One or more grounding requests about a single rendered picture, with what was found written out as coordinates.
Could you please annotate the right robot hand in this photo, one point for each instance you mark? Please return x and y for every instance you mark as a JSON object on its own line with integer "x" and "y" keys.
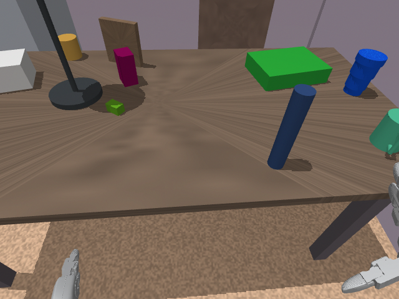
{"x": 383, "y": 271}

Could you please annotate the table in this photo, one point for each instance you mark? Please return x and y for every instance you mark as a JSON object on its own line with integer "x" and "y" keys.
{"x": 195, "y": 136}

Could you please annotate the left robot hand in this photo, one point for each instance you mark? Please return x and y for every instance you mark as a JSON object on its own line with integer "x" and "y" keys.
{"x": 67, "y": 286}

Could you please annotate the desk lamp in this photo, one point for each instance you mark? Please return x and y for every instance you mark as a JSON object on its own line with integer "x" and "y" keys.
{"x": 74, "y": 93}

